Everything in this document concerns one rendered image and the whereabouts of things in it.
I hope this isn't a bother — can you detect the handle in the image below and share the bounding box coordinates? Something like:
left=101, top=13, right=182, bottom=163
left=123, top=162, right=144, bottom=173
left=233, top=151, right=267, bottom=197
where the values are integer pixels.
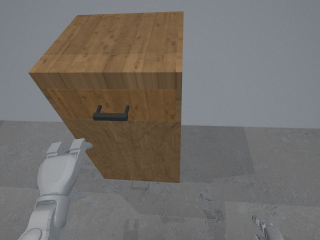
left=92, top=105, right=130, bottom=121

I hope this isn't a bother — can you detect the cabinet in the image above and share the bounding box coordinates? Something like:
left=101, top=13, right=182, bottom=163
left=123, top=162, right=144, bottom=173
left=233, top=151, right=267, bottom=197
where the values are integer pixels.
left=28, top=11, right=184, bottom=183

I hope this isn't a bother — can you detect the left robot hand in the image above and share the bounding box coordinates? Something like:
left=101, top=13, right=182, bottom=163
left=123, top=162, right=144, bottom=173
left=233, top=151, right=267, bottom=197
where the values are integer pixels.
left=37, top=138, right=93, bottom=203

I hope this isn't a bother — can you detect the left robot forearm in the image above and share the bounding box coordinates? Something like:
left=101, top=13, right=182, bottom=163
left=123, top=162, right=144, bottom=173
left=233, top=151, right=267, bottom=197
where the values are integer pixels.
left=18, top=194, right=71, bottom=240

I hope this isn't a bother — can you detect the drawer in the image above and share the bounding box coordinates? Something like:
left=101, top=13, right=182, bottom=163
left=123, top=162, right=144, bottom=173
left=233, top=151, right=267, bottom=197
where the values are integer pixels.
left=47, top=88, right=176, bottom=121

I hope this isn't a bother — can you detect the right robot hand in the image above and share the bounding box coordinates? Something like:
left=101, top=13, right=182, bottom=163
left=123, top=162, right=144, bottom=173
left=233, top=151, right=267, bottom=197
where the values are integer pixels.
left=251, top=215, right=284, bottom=240

